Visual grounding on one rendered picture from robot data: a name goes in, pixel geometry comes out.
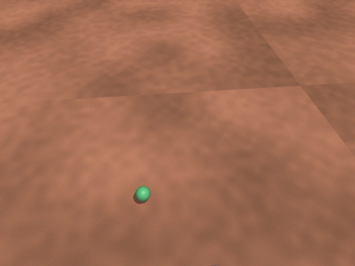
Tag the ball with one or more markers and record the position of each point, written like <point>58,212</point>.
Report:
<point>142,193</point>

